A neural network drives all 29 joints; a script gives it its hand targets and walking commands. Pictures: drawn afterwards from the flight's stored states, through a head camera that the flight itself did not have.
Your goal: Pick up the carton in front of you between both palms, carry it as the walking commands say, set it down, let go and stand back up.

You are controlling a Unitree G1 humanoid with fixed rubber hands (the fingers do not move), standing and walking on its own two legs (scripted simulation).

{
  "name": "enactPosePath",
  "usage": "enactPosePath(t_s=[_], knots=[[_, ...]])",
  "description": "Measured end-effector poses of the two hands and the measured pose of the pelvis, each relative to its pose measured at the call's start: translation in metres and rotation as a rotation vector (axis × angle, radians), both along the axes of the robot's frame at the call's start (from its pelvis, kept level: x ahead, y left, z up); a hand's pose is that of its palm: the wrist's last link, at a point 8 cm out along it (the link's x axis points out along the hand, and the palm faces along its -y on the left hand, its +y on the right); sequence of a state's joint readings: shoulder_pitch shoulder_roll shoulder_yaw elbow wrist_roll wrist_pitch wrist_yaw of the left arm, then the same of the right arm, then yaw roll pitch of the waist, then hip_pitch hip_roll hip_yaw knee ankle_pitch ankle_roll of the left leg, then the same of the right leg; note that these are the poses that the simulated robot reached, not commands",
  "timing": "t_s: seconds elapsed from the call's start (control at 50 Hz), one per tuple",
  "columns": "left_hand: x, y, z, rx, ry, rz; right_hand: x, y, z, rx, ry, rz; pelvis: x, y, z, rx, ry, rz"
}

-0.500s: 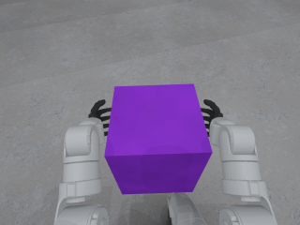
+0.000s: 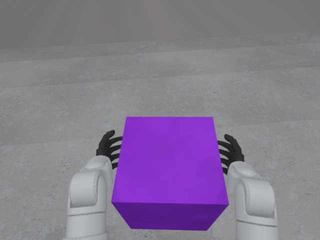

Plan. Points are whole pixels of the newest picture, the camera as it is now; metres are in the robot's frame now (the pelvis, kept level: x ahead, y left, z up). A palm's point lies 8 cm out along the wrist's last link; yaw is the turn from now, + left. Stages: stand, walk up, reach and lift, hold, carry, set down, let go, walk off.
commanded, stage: carry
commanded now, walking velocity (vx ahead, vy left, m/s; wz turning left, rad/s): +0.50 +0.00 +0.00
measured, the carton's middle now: (168, 177) +0.30 +0.01 +0.02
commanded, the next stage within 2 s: none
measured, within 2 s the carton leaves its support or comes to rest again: neither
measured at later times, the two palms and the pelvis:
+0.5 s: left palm (140, 90) +0.58 +0.11 +0.09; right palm (230, 94) +0.57 -0.19 +0.08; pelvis +0.31 -0.04 -0.01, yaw +0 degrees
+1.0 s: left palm (143, 51) +0.90 +0.14 +0.08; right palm (209, 51) +0.89 -0.16 +0.09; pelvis +0.63 +0.00 +0.00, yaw -2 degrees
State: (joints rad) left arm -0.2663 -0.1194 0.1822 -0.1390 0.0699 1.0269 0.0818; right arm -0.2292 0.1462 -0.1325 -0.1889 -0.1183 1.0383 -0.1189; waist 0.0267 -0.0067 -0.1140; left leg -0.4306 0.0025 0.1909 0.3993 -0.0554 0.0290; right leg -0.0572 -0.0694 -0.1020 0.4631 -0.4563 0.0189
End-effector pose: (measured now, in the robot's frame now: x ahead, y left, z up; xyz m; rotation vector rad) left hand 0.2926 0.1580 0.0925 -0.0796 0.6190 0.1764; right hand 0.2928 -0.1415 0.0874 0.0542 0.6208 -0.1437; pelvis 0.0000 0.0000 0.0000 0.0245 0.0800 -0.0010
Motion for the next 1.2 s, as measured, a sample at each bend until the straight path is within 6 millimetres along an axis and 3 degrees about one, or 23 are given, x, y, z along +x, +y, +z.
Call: enactPosePath(t_s=[0.1, 0.16, 0.22, 0.34, 0.48, 0.56, 0.64, 0.74, 0.84, 0.96, 1.06, 1.2], knots=[[0.043, -0.008, -0.007, -0.003, 0.082, -0.071, 0.025, -0.008, -0.001, -0.017, 0.083, -0.058, 0.058, 0.012, 0.007, -0.011, -0.003, -0.033], [0.07, -0.014, 0.002, 0.012, 0.095, -0.108, 0.044, -0.012, 0.009, -0.016, 0.097, -0.087, 0.089, 0.013, 0.016, -0.027, -0.003, -0.039], [0.102, -0.017, 0.015, 0.011, 0.071, -0.117, 0.075, -0.016, 0.023, -0.018, 0.073, -0.095, 0.122, 0.011, 0.021, -0.037, 0.0, -0.037], [0.174, -0.025, 0.025, 0.012, 0.04, -0.083, 0.157, -0.024, 0.033, -0.011, 0.041, -0.064, 0.198, -0.005, 0.017, -0.035, -0.006, -0.033], [0.272, -0.047, 0.005, 0.044, 0.055, -0.038, 0.268, -0.047, 0.002, 0.027, 0.056, -0.02, 0.299, -0.036, -0.008, -0.044, -0.023, -0.004], [0.308, -0.051, -0.007, 0.038, 0.149, -0.008, 0.313, -0.05, -0.01, 0.028, 0.149, 0.006, 0.338, -0.047, 0.004, -0.025, -0.009, 0.018], [0.347, -0.05, -0.002, 0.037, 0.156, 0.012, 0.357, -0.05, -0.004, 0.016, 0.156, 0.035, 0.38, -0.052, 0.017, -0.01, 0.0, 0.015], [0.409, -0.05, 0.012, 0.036, 0.106, -0.001, 0.416, -0.05, 0.01, 0.007, 0.105, 0.027, 0.442, -0.049, 0.023, -0.002, 0.004, 0.005], [0.484, -0.043, 0.019, 0.03, 0.048, -0.033, 0.482, -0.043, 0.02, 0.001, 0.048, -0.005, 0.514, -0.035, 0.016, -0.014, -0.006, 0.0], [0.582, -0.023, -0.005, -0.01, 0.045, -0.057, 0.572, -0.023, 0.007, -0.034, 0.046, -0.032, 0.608, -0.01, -0.008, -0.004, -0.026, -0.027], [0.64, -0.019, -0.014, -0.007, 0.152, -0.085, 0.621, -0.018, -0.003, -0.027, 0.154, -0.06, 0.66, 0.002, 0.009, -0.026, -0.012, -0.049], [0.721, -0.021, 0.004, -0.006, 0.107, -0.09, 0.702, -0.02, 0.016, -0.031, 0.11, -0.061, 0.739, -0.001, 0.023, -0.049, -0.005, -0.034]])
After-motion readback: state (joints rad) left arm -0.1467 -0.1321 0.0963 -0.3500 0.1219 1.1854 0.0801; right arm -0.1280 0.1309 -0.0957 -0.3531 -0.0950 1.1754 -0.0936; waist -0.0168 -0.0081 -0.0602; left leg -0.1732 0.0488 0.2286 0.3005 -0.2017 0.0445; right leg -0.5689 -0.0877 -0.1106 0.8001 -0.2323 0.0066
